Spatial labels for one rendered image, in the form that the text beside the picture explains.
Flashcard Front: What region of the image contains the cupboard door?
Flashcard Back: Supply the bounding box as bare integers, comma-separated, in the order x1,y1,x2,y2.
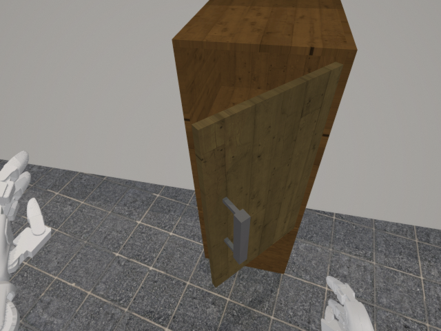
192,62,343,288

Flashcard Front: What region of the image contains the handle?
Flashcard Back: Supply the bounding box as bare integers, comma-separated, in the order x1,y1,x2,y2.
223,197,251,265

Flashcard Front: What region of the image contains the robot left forearm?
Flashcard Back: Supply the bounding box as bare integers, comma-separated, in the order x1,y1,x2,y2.
0,281,20,331

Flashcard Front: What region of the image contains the robot right hand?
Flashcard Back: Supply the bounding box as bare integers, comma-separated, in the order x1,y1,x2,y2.
321,276,374,331

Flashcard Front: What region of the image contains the robot left hand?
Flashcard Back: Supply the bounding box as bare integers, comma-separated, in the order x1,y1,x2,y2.
0,150,51,281

